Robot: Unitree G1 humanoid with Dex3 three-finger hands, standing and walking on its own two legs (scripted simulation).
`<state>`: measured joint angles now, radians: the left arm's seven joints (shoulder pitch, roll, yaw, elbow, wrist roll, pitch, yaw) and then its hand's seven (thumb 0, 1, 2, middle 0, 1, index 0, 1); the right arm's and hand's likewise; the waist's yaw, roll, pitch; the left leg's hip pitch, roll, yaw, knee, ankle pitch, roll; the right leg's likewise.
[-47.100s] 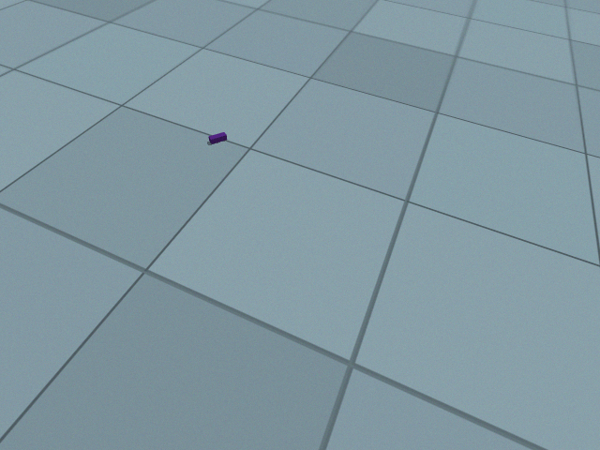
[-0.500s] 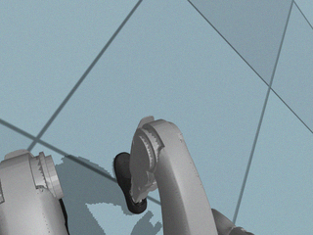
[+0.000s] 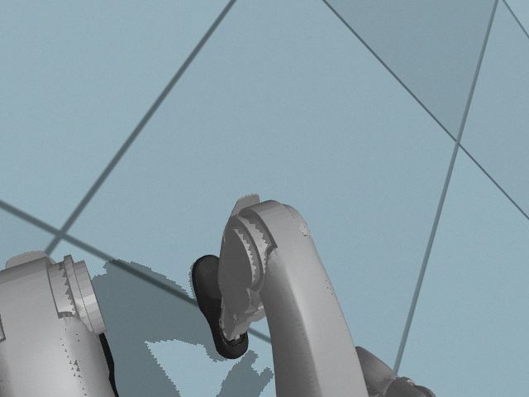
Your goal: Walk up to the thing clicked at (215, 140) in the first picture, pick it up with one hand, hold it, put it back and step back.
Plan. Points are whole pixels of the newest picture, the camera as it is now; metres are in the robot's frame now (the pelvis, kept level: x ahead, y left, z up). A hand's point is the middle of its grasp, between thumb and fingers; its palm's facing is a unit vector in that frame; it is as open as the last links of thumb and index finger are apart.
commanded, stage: open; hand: left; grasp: from above
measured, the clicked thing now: out of the picture +0.43 +0.32 -0.29
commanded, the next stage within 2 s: withdraw in 0.22 s
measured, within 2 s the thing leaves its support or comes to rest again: neither
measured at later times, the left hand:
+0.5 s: hand out of the picture +0.42 +0.31 -0.24, palm faces -0.42 -0.19 -0.89, open 12.5 cm
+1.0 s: hand out of the picture +0.39 +0.32 -0.08, palm faces -0.52 -0.14 -0.84, open 13.0 cm
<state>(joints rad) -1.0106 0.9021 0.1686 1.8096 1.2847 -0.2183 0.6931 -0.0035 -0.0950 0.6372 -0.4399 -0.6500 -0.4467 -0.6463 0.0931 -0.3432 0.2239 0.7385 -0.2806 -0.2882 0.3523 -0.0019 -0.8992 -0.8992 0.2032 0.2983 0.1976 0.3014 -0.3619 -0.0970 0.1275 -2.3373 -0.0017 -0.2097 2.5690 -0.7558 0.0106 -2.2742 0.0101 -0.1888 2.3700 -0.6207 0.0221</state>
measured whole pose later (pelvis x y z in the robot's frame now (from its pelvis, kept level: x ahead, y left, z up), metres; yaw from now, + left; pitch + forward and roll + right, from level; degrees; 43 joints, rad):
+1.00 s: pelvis -0.01 -0.01 +0.07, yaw +8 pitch +33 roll -5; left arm -0.94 0.64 -0.06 1.40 1.12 -0.17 0.23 0.00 -0.34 0.88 -0.27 -0.83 -0.26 -0.85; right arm 0.12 -0.32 0.05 0.70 -0.10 -0.08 0.17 0.00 -0.91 -0.90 0.20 0.30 0.20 0.30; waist -0.19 0.01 -0.09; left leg -2.18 -0.01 -0.08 2.28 -0.67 0.01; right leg -2.16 -0.02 -0.08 2.19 -0.60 0.00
